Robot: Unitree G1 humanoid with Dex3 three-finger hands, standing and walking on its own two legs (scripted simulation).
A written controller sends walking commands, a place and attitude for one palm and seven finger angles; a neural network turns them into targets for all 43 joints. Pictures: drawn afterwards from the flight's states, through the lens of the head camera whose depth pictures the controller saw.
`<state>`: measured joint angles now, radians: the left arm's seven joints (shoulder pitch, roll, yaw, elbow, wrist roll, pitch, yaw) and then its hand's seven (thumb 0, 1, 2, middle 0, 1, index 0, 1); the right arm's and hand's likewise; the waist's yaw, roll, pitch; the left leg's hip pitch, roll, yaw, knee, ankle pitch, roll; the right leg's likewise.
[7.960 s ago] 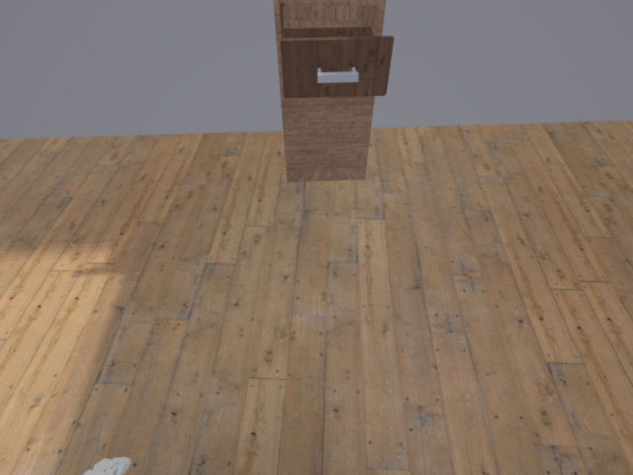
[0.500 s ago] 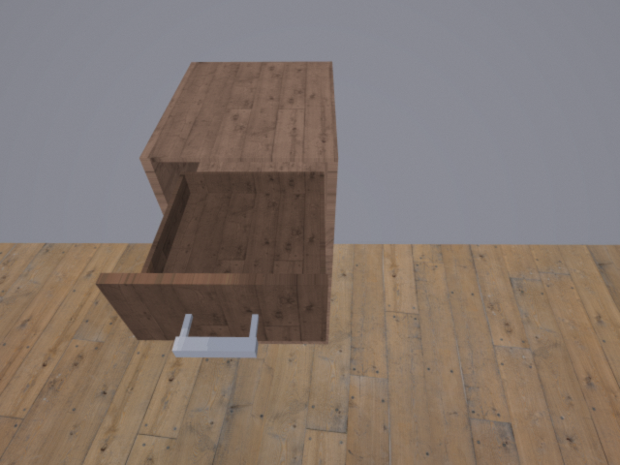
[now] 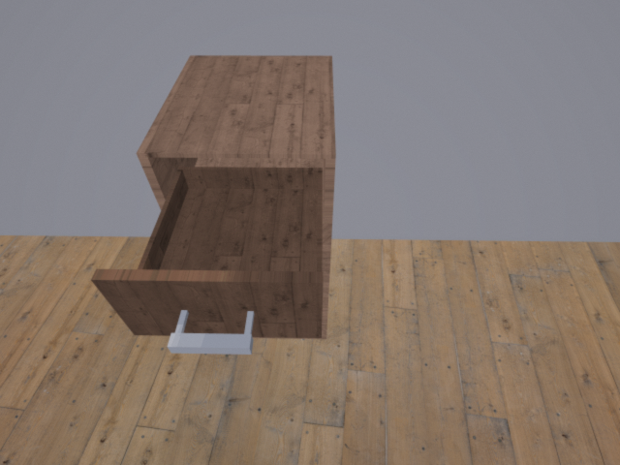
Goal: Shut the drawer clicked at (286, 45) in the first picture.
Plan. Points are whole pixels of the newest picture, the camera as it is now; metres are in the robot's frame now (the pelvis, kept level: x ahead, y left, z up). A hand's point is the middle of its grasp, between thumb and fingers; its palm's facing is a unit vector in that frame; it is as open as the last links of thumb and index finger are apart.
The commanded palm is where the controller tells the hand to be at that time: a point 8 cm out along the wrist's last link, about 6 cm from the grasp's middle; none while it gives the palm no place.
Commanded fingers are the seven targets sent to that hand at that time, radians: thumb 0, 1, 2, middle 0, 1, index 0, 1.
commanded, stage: raise the hand and make a fist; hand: left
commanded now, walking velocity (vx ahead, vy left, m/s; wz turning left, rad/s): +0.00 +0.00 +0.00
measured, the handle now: (214, 330) +0.33 +0.18 -0.08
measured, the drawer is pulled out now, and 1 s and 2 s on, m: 0.29 0.29 0.29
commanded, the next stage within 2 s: bring the fist close to the handle in 1.88 s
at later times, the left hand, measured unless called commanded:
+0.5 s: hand out of the picture +0.11 +0.16 -0.05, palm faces +0.11 -0.99 -0.02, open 5.4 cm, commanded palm +0.11 +0.21 -0.04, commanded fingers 0.00 0.90 0.90 -0.74 -0.88 -0.74 -0.88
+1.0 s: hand (196, 458) +0.14 +0.15 -0.02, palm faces +0.01 -1.00 +0.01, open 3.2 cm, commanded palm +0.11 +0.20 -0.01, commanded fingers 0.00 0.90 0.90 -1.24 -1.43 -1.24 -1.43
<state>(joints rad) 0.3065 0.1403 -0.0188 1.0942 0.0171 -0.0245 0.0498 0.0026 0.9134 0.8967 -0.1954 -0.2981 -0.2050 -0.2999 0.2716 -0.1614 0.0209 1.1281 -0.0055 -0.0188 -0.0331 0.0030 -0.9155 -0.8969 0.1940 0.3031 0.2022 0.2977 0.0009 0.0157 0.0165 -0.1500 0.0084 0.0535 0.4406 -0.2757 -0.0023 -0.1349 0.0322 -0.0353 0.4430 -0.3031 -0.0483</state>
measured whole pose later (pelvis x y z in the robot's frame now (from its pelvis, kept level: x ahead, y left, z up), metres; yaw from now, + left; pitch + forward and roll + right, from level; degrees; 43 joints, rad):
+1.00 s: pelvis -0.05 +0.02 -0.08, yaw +2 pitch +13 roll -1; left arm 0.56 0.13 -0.08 -0.21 -0.14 -0.38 -0.06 0.01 0.91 0.90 -1.04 -1.22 -1.05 -1.22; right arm 0.27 -0.26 -0.01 0.49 0.02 -0.19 -0.03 0.01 -0.91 -0.90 0.20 0.30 0.20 0.30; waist -0.02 0.03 -0.13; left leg -0.82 0.00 0.02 1.08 -0.49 0.03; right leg -0.77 0.00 -0.08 1.06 -0.51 -0.03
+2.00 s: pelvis -0.04 +0.01 -0.07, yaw +2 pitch +10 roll +0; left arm 0.66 0.13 -0.12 -0.34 -0.11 -0.32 -0.02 0.02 0.90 0.90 -1.39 -1.60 -1.40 -1.60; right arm 0.27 -0.23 0.02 0.41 0.03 -0.13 -0.01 0.01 -0.91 -0.90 0.20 0.30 0.20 0.30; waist 0.00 0.05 -0.14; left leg -0.71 0.00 0.01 1.02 -0.49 0.01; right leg -0.67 0.01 -0.08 1.01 -0.52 -0.05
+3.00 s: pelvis -0.05 +0.01 -0.11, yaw +2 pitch +20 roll -1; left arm 0.17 0.11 -0.10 0.12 -0.07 -0.42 0.03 0.01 0.90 0.90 -1.39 -1.60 -1.40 -1.60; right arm 0.20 -0.23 0.02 0.49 -0.01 -0.06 0.01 0.01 -0.91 -0.90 0.20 0.30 0.20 0.30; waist -0.02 0.03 -0.17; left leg -1.05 0.00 0.01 1.26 -0.56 0.02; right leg -1.00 0.00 -0.09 1.24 -0.58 -0.04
